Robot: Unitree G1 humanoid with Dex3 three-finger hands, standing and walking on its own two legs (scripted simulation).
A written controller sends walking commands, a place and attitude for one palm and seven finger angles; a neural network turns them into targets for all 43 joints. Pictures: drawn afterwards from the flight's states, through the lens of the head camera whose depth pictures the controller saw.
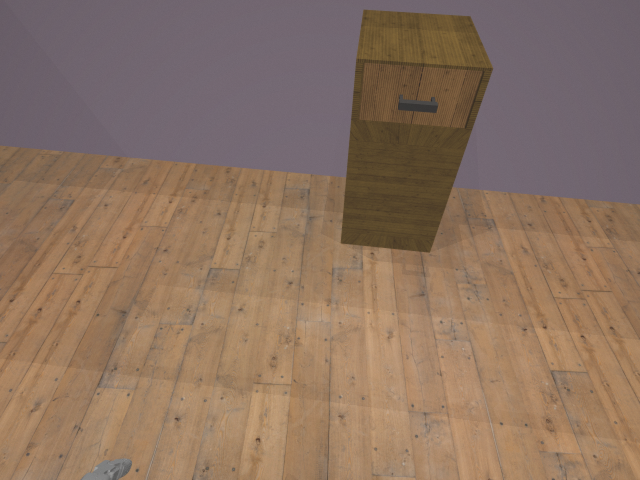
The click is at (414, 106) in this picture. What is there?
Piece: drawer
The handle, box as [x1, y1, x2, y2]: [398, 94, 437, 112]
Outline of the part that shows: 399,95 398,109 430,112 436,111 437,102 434,100 434,97 431,97 430,101 406,100 402,98 402,95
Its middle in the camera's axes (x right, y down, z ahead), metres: +0.29 -0.41 +1.15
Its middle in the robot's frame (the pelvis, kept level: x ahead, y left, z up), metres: +1.14 -0.24 -0.08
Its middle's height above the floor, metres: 0.69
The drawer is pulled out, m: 0.00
